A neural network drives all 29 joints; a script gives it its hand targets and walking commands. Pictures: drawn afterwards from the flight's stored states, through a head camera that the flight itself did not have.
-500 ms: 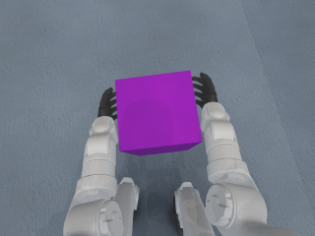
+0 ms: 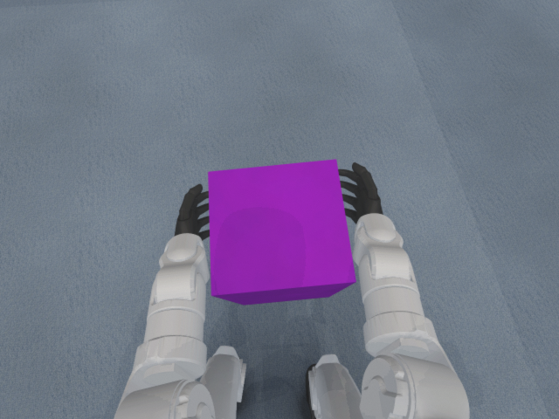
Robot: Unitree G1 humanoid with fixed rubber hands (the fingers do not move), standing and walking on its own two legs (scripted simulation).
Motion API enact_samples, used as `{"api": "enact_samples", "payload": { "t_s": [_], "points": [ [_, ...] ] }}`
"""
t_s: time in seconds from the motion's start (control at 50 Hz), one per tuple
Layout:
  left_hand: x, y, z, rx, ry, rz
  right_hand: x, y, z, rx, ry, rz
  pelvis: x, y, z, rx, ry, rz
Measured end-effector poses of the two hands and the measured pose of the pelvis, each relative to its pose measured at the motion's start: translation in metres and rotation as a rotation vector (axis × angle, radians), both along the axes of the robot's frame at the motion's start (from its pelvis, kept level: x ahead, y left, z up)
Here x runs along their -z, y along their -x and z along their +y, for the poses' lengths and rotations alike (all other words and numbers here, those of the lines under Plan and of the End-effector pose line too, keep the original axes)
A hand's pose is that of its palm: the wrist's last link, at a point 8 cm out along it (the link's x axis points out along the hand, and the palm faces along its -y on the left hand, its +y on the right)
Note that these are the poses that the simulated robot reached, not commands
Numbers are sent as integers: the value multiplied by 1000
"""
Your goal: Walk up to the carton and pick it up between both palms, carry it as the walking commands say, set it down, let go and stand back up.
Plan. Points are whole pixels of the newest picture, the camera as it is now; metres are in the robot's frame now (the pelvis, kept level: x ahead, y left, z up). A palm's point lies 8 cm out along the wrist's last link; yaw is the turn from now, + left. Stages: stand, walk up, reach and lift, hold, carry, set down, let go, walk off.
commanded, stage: reach and lift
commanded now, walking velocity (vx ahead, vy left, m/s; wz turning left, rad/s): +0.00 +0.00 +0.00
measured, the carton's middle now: (280, 247) +0.38 +0.02 -0.13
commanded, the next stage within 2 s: none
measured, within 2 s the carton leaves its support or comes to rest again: neither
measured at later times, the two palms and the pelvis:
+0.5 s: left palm (178, 231) +0.35 +0.15 +0.01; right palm (384, 213) +0.39 -0.11 +0.03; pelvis +0.02 +0.00 +0.05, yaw +0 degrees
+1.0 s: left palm (158, 221) +0.34 +0.16 +0.08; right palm (403, 203) +0.37 -0.11 +0.10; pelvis +0.03 +0.00 +0.08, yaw +1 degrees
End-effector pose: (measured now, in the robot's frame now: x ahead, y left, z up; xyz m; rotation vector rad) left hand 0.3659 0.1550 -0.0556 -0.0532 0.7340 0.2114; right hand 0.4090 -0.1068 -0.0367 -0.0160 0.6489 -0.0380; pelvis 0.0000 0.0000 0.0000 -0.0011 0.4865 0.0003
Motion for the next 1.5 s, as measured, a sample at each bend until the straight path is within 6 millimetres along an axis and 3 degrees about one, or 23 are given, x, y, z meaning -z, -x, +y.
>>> {"api": "enact_samples", "payload": {
  "t_s": [0.5, 0.8, 1.26, 1.5],
  "points": [
    [-67, 15, -2, 30, -16, 2, -64, 22, -4, 11, 3, 3, -51, -16, 3, 9, 0, -193],
    [-110, 21, -1, 58, -35, -7, -104, 33, -3, 10, 27, -4, -72, -29, 1, -2, -2, -321],
    [-171, 43, 0, 46, -50, -27, -165, 51, -1, -28, 52, -26, -82, -32, -4, -8, -12, -553],
    [-183, 48, -5, 63, -41, -22, -176, 62, -7, -1, 51, -18, -82, -28, -2, -10, -10, -608]
  ]
}}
